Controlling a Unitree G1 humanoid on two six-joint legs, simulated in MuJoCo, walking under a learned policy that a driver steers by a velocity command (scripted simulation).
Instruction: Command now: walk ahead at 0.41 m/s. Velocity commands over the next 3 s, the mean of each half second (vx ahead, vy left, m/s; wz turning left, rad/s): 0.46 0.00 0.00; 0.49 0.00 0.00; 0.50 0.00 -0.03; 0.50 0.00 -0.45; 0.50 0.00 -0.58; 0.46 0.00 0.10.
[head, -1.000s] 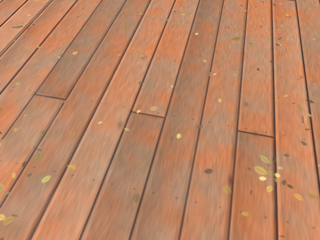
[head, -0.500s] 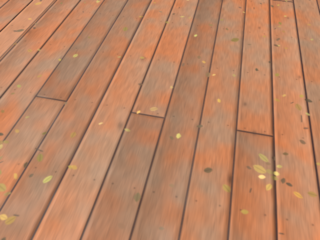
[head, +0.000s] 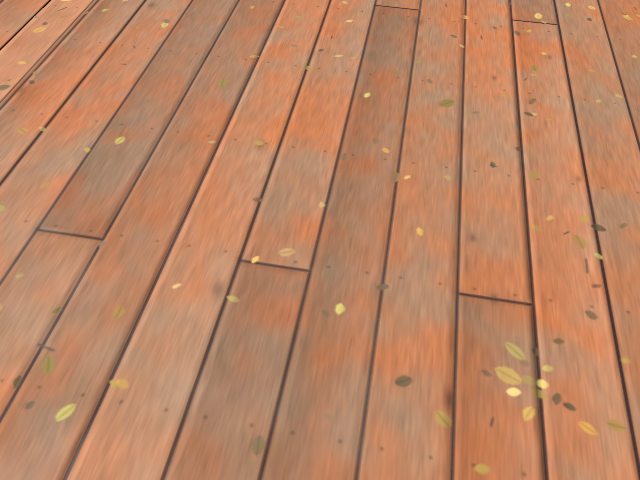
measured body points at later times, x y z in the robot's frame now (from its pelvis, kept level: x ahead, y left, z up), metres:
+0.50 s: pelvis +0.26 -0.08 +0.00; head +0.28 -0.09 +0.45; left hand +0.32 +0.18 -0.13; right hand +0.35 -0.35 -0.14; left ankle +0.26 +0.08 -0.66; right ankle +0.30 -0.15 -0.74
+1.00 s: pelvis +0.56 -0.02 -0.01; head +0.59 -0.01 +0.44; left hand +0.59 +0.25 -0.15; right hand +0.68 -0.28 -0.13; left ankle +0.62 +0.07 -0.74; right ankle +0.44 -0.16 -0.65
